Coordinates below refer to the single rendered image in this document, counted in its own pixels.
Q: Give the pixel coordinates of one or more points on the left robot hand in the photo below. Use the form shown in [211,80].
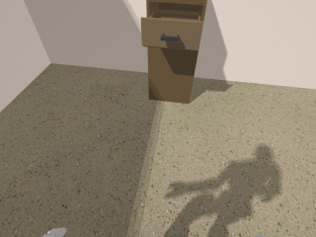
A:
[58,232]

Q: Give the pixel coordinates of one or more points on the drawer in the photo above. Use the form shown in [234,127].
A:
[187,26]

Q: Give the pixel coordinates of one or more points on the cabinet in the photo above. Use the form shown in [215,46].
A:
[171,72]

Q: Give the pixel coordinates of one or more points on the handle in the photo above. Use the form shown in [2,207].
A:
[169,38]

